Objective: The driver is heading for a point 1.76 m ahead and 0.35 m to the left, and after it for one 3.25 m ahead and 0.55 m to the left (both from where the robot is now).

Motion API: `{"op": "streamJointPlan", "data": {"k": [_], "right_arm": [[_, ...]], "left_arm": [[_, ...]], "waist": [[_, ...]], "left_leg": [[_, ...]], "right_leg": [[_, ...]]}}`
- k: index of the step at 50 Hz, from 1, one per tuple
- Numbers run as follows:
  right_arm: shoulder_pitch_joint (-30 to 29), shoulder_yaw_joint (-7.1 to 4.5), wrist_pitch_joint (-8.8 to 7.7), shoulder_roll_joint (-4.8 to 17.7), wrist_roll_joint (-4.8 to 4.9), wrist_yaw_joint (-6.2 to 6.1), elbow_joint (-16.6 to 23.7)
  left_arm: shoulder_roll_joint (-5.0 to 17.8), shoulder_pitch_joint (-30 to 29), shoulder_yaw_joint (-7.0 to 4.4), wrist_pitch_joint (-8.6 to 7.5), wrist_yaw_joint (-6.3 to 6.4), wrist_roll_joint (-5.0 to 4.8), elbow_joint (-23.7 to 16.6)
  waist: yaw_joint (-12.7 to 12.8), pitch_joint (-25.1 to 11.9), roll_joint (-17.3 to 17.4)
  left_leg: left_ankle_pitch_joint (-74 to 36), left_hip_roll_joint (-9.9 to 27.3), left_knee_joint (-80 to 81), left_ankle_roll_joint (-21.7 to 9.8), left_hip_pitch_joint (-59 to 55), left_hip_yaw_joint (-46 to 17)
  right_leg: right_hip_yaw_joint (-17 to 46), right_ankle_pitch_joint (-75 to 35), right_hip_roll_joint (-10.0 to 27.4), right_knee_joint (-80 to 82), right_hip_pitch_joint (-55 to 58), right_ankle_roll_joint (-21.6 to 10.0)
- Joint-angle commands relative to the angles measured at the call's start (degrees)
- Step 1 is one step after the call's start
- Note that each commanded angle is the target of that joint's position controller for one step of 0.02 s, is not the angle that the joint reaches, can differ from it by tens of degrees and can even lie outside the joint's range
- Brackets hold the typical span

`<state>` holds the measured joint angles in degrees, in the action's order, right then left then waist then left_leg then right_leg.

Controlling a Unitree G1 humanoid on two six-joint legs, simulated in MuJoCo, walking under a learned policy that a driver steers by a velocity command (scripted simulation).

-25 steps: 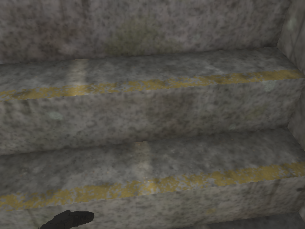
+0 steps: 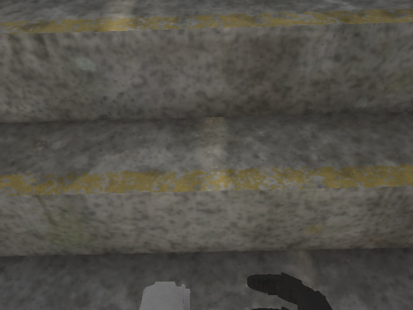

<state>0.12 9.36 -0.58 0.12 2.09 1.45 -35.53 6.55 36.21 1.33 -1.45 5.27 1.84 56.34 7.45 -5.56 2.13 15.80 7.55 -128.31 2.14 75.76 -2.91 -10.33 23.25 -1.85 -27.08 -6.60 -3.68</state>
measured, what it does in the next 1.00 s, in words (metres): climbs: left foot 0.22 m higher, then right foot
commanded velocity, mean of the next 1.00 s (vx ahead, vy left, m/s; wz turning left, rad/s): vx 0.50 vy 0.00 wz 0.00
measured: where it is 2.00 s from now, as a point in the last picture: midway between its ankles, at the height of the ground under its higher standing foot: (312, 245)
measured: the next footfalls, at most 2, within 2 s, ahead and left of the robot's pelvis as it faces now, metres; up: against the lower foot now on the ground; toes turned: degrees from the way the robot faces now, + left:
left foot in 0.14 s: +0.15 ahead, +0.16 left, +0.22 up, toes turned +9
right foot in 0.62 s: +0.19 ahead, -0.15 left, +0.22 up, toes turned -9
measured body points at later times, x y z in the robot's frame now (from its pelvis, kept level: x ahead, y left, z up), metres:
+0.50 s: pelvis +0.08 +0.01 +0.21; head +0.05 -0.02 +0.66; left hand +0.21 +0.20 +0.10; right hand +0.18 -0.22 +0.06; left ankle +0.11 +0.16 -0.51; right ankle +0.13 -0.13 -0.31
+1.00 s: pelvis +0.24 -0.05 +0.27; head +0.25 -0.09 +0.72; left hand +0.13 +0.12 +0.13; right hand +0.52 -0.13 +0.22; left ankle +0.37 +0.06 -0.22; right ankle +0.15 -0.14 -0.49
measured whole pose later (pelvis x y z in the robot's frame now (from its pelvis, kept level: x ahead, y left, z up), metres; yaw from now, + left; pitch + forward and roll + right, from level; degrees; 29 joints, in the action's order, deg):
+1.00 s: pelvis +0.24 -0.05 +0.27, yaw +0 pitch +5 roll +6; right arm -7.5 9.4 -2.3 -0.7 1.8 1.4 -38.6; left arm 1.4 30.6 4.3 -2.8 1.9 0.2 64.7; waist 2.8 -4.5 -0.6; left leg 13.1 0.6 -101.1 -7.7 72.4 8.9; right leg -9.4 1.5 7.4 -7.0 -1.4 -3.2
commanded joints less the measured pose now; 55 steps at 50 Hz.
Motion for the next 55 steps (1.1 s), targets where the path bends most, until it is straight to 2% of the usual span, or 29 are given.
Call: {"op": "streamJointPlan", "data": {"k": [1,3,4,6,7,8,9,10,11,14,20,25,27,29,31,32,33,34,37,42,46,47,48,49,51,52,53,54,55], "right_arm": [[-23.87,0.82,-3.64,-2.45,0.00,0.95,13.56],[-15.52,-1.71,-4.02,2.16,0.66,0.17,11.73],[-15.26,-2.48,-4.49,4.13,-0.24,0.49,9.75],[11.52,-7.64,0.31,12.82,-2.77,-1.15,1.98],[17.72,-10.70,2.92,19.68,-4.17,-1.45,-5.00],[16.37,-10.79,4.21,20.87,-6.02,-2.91,-9.00],[10.88,-9.16,3.95,16.83,-8.92,-3.07,-7.53],[1.90,-7.89,3.01,12.04,-6.79,-2.91,-8.15],[-0.06,-7.13,1.56,8.18,-4.10,-2.32,-10.53],[-1.19,-7.83,-0.36,7.48,-4.33,-1.12,-15.24],[1.54,-9.68,-2.34,18.17,-4.00,-1.95,-15.27],[4.18,-12.25,-2.93,23.56,-1.83,-3.16,-13.70],[5.73,-11.78,-2.42,22.33,-1.35,-3.28,-14.04],[4.52,-10.88,-1.95,19.65,-1.79,-2.57,-13.70],[0.79,-8.16,-2.05,8.01,-2.01,-0.15,-11.13],[7.35,-7.09,-4.05,1.62,-1.02,0.48,-13.85],[7.13,-6.63,-5.38,0.77,0.69,0.59,-13.59],[-1.18,-5.82,-5.67,2.05,0.36,0.53,-8.62],[-6.31,-5.15,-6.02,6.00,-2.02,-1.49,-4.97],[-2.95,-3.54,-3.40,0.32,-0.24,-1.15,-2.99],[-24.90,-0.43,-3.22,-0.21,-0.07,0.43,6.66],[-24.22,-0.19,-2.91,-1.12,-0.16,0.53,6.20],[-22.38,-1.11,-3.85,1.79,0.67,0.45,6.61],[-18.01,-2.28,-3.26,3.56,0.56,-0.75,4.18],[1.36,-5.19,-1.10,10.62,-2.24,-0.73,1.05],[-2.52,-5.54,-1.44,11.55,-1.65,-0.63,-0.17],[14.38,-7.57,0.67,14.49,-3.51,-1.14,-4.21],[17.63,-9.66,2.30,17.66,-4.51,-1.77,-9.82],[24.78,-11.52,4.30,21.59,-7.08,-2.26,-16.49]], "left_arm": [[4.69,-0.39,0.01,1.10,0.22,-3.06,-0.02],[11.70,7.75,-1.20,-1.28,-1.49,-2.55,4.16],[9.50,12.45,-0.44,-3.22,-2.85,-2.86,6.08],[18.62,3.05,-2.79,-5.57,-3.75,-3.10,4.14],[16.04,-6.87,-2.45,-5.48,-4.78,-2.06,0.90],[10.09,-17.55,-1.86,-5.10,-6.43,-2.33,-3.57],[5.81,-28.63,-1.69,-5.19,-7.25,-3.62,-12.14],[-2.17,-32.86,0.31,-4.51,-7.70,-2.75,-19.87],[-3.73,-29.26,1.11,-3.61,-7.93,-0.97,-20.67],[-0.75,-12.97,1.45,-1.97,-7.75,-1.60,-14.20],[3.01,-20.62,1.53,1.87,-3.13,-2.32,-12.22],[3.07,-24.36,2.63,0.95,-3.99,-2.19,-12.39],[6.61,-19.94,0.91,1.34,-5.02,-4.09,-8.56],[6.96,-8.48,-1.19,1.30,-6.08,-2.42,-2.97],[8.60,0.84,-2.37,0.39,-7.10,1.17,1.59],[11.24,6.63,-2.86,0.39,-6.51,0.97,1.41],[14.54,8.25,-3.80,-0.97,-6.14,1.40,1.39],[16.06,1.34,-4.69,-0.80,-5.47,0.56,0.25],[5.03,-4.57,-1.73,-2.49,-5.37,1.94,0.85],[1.09,-1.13,0.48,-2.04,-4.74,2.79,4.41],[4.22,-3.24,1.30,-0.79,-2.40,-0.87,4.45],[5.89,-0.13,1.40,-0.66,-2.05,-1.68,6.75],[6.72,1.59,1.78,-1.61,-2.48,-3.50,8.97],[9.58,3.00,1.52,-1.80,-2.84,-2.23,9.79],[22.14,0.00,-2.92,-2.58,-2.86,-3.52,10.06],[12.80,5.76,-0.81,-3.24,-3.41,-3.48,8.73],[18.90,-3.45,-2.54,-5.11,-4.91,-2.73,7.10],[14.14,-11.08,-2.16,-5.35,-6.34,-2.65,2.33],[7.37,-23.43,-0.77,-6.08,-7.37,-0.99,-1.43]], "waist": [[-6.14,4.89,-1.98],[-8.30,-6.11,-16.93],[-5.30,-10.97,-14.30],[-19.27,-23.96,-15.45],[-20.94,-20.54,-3.50],[-17.84,-11.01,13.21],[-16.70,-5.83,14.16],[-8.88,5.02,9.50],[-3.91,8.82,6.37],[4.71,6.89,3.35],[1.19,5.58,6.94],[-1.50,-1.10,3.06],[-1.38,-0.80,1.88],[2.81,0.20,0.81],[1.28,1.93,-14.77],[-1.20,-4.12,-16.97],[-0.17,-5.18,-16.28],[-2.78,4.70,-11.40],[-4.47,7.55,-2.27],[-7.94,10.93,-2.97],[-5.72,11.21,-6.16],[-6.08,5.02,-8.20],[-8.02,-2.64,-11.81],[-9.33,-10.39,-16.07],[-18.78,-13.60,-24.89],[-10.62,-15.97,-12.82],[-20.18,-21.99,-15.12],[-17.43,-16.58,-4.40],[-18.16,-9.74,11.73]], "left_leg": [[9.96,-3.08,28.64,-6.23,-22.58,17.19],[25.94,-12.40,40.14,-9.53,-43.86,22.24],[20.57,-10.58,44.57,-12.55,-55.62,15.99],[23.17,-8.61,64.03,-14.16,-69.30,-1.58],[30.91,-4.86,74.48,-16.56,-68.83,-11.74],[40.95,6.92,95.80,-22.90,-58.90,-37.45],[45.36,10.41,103.08,-21.34,-44.93,-45.08],[47.17,10.23,98.98,-16.34,-33.95,-35.19],[42.66,9.08,93.92,-11.68,-30.59,-25.71],[26.85,5.36,95.17,-7.68,-30.01,-3.75],[31.16,12.07,110.14,-13.18,-32.06,-3.00],[20.85,13.57,115.27,-10.41,-47.19,2.03],[22.52,9.44,111.42,-12.00,-47.76,7.40],[23.34,10.02,101.53,-13.51,-52.11,5.50],[2.32,0.39,52.33,-10.59,-29.92,11.56],[2.22,-9.34,27.30,-6.93,-14.08,0.51],[0.97,-12.54,11.13,-5.09,-4.69,-8.02],[-5.88,-7.98,7.78,-3.97,1.94,-5.40],[-15.19,-7.23,0.13,-5.94,5.21,-8.32],[-8.89,-9.47,-25.85,-9.12,23.56,-11.32],[-12.47,-5.48,17.95,-7.20,-5.87,12.33],[-13.45,-4.39,21.80,-8.25,-19.51,17.84],[-10.45,-8.44,34.75,-9.75,-35.61,21.38],[-0.44,-12.25,31.42,-10.91,-41.86,22.25],[21.37,-14.00,51.15,-11.79,-42.28,14.82],[23.67,-8.95,57.27,-15.53,-53.85,2.70],[21.43,-12.54,65.94,-12.12,-59.19,2.30],[32.77,-7.35,74.31,-14.08,-62.16,-8.53],[28.76,0.54,86.86,-20.23,-57.80,-26.52]], "right_leg": [[7.79,-63.63,13.55,24.67,-12.36,-5.78],[7.43,-128.23,15.96,14.48,-2.80,-9.71],[9.42,-140.77,16.38,5.98,-9.64,-9.59],[10.30,-116.64,15.08,-6.11,-4.67,-10.47],[6.20,-98.75,8.48,-17.09,-12.48,-9.60],[10.48,-38.12,1.38,-47.71,-28.55,-8.76],[21.17,-20.78,-2.78,-85.11,-37.00,-7.24],[23.50,-15.85,-2.86,-96.63,-48.79,-7.63],[23.40,-16.35,-1.83,-96.67,-54.15,-8.31],[20.33,-27.47,-1.40,-93.26,-52.16,-4.29],[11.62,-27.25,3.43,-86.10,-53.80,4.61],[8.39,-12.70,11.18,-52.59,-39.21,0.66],[0.85,-7.78,8.59,-27.49,-25.11,-1.52],[-2.24,-5.42,5.62,-4.60,-12.45,-4.25],[19.55,-9.70,11.79,-3.53,2.42,-4.06],[42.94,-14.33,20.11,3.52,14.58,-7.11],[62.30,11.69,26.86,17.41,14.40,-11.00],[49.44,10.42,25.32,12.55,6.13,-11.56],[38.52,-0.51,22.95,11.50,0.26,-8.82],[21.74,-16.64,23.54,12.10,0.30,-4.73],[5.03,-24.14,14.54,33.33,-28.20,-3.53],[4.70,-37.89,14.92,34.40,-23.88,-4.82],[-1.30,-72.33,12.10,29.41,-18.97,-5.62],[-1.55,-114.39,13.50,19.29,-9.59,-6.25],[1.47,-143.10,20.52,4.64,11.82,-11.26],[3.40,-133.93,17.37,-6.65,-3.30,-9.39],[6.54,-115.60,20.87,-5.12,4.78,-14.47],[6.62,-98.08,17.13,-14.35,-9.47,-15.40],[6.10,-44.68,6.47,-45.94,-24.08,-13.66]]}}
Keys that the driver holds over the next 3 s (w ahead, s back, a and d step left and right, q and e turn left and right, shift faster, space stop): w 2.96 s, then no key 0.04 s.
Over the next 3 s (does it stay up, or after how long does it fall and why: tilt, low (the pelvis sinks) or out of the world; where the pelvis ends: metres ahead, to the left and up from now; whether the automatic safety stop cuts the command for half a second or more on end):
stays up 0.42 0.13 0.44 its command is cut before an obstacle after 1.4 s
